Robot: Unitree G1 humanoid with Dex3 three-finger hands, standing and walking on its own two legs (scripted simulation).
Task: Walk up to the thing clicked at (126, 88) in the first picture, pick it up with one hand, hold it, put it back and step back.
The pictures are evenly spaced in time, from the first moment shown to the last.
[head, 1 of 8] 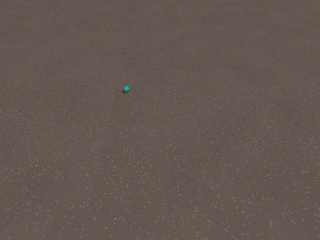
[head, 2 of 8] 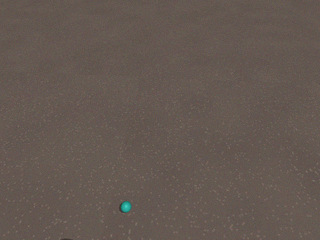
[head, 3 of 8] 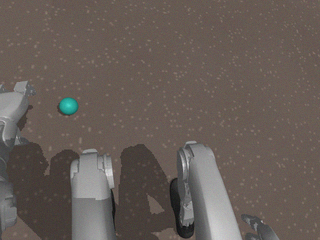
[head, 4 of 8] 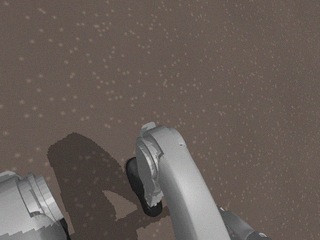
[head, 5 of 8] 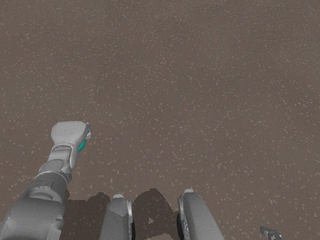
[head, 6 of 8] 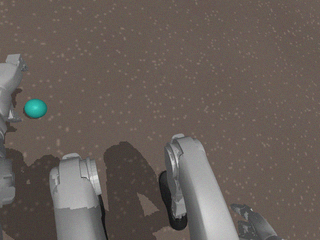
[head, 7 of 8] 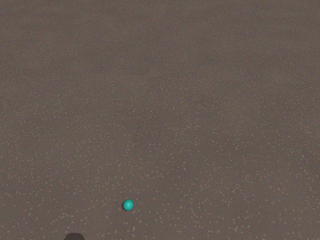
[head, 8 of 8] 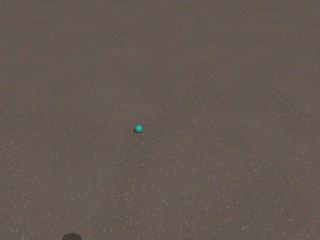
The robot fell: no
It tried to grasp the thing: yes
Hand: left
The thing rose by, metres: 0.68
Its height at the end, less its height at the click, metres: +0.00
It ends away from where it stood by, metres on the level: 0.02
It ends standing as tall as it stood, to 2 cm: yes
